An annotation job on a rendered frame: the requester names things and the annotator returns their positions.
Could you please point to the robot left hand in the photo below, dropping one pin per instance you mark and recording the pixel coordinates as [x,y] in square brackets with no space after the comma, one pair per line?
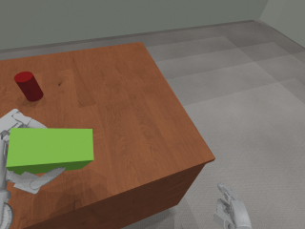
[27,182]

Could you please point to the table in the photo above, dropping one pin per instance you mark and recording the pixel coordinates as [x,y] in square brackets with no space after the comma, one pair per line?
[146,150]

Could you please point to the robot right hand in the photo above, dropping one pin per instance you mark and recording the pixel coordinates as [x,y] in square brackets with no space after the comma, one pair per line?
[233,215]

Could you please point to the sponge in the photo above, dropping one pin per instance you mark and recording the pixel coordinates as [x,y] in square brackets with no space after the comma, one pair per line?
[40,150]

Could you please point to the robot left forearm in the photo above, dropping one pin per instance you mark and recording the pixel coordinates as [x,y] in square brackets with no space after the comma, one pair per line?
[6,212]

